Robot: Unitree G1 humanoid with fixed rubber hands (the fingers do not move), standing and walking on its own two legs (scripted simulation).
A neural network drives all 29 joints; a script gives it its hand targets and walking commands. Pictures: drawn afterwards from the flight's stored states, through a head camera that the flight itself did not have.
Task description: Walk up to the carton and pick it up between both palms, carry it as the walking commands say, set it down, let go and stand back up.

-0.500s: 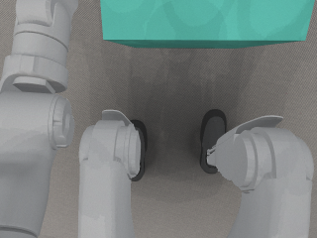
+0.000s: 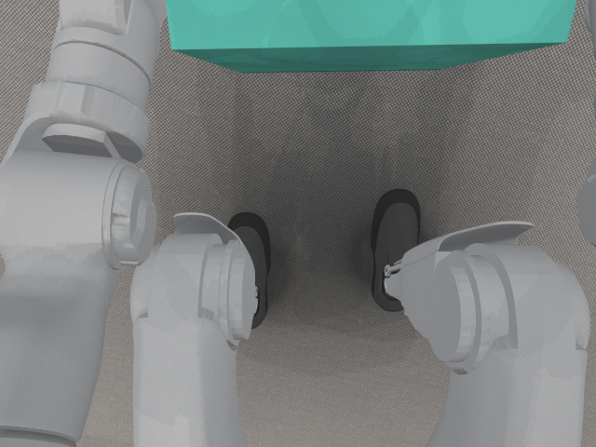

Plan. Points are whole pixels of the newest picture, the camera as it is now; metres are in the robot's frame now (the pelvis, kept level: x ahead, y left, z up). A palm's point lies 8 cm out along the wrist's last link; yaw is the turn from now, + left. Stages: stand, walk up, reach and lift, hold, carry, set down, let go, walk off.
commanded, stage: reach and lift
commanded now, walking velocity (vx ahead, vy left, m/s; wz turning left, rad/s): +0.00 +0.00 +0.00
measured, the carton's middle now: out of the picture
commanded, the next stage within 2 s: none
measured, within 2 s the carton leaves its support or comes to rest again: leaves its support in 1.00 s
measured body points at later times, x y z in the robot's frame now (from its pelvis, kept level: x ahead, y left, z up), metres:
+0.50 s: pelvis +0.00 +0.00 -0.01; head +0.38 -0.02 +0.22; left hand +0.59 +0.15 -0.18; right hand +0.60 -0.22 -0.17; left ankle +0.11 +0.12 -0.34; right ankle +0.15 -0.12 -0.34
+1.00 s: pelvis +0.01 +0.00 +0.00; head +0.39 -0.02 +0.22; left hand +0.59 +0.15 -0.17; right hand +0.59 -0.22 -0.16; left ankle +0.11 +0.12 -0.34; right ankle +0.14 -0.12 -0.34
